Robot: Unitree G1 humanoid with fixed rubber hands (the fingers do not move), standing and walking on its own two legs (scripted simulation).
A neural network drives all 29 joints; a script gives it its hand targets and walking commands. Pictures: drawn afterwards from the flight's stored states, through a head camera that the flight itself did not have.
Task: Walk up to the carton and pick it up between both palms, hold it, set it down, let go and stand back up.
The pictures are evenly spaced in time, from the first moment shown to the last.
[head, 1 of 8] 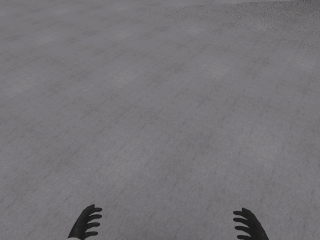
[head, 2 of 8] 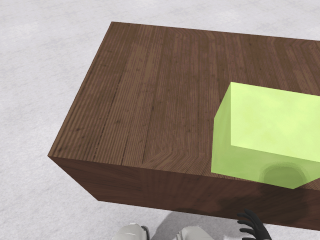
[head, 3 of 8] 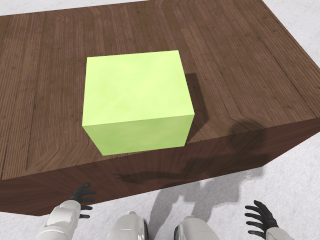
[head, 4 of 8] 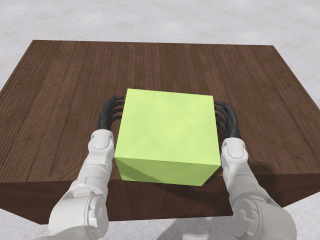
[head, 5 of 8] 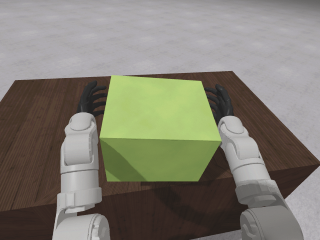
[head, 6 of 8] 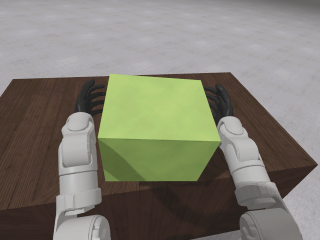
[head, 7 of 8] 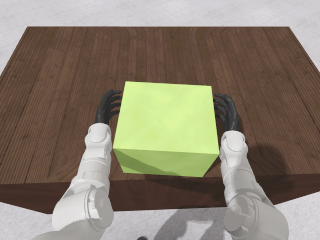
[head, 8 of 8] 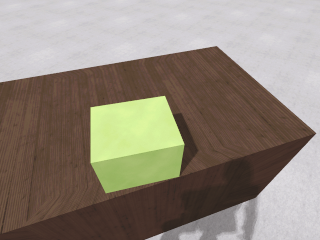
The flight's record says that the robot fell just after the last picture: no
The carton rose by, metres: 0.16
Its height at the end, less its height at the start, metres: +0.00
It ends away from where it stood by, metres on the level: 0.01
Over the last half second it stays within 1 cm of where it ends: yes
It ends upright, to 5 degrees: yes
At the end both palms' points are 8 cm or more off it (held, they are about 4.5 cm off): yes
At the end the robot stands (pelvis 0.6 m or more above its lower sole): yes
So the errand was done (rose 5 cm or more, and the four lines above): yes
